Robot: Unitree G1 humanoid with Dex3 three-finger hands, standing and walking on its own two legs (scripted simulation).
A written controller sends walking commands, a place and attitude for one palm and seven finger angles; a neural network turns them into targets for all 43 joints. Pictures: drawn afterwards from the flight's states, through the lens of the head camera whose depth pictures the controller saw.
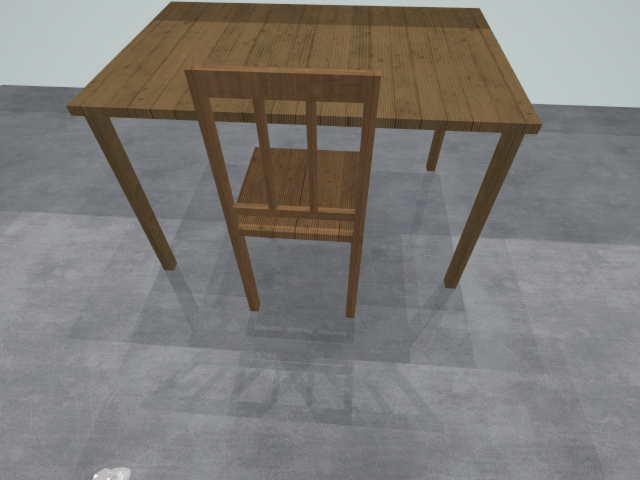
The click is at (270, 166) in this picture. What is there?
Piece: chair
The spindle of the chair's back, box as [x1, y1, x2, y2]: [252, 99, 276, 209]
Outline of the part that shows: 252,99 269,208 275,209 276,198 263,100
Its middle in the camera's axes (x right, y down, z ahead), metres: -0.13 -0.19 +0.91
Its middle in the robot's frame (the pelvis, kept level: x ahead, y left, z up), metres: +0.80 +0.17 -0.08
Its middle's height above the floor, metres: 0.69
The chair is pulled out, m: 0.00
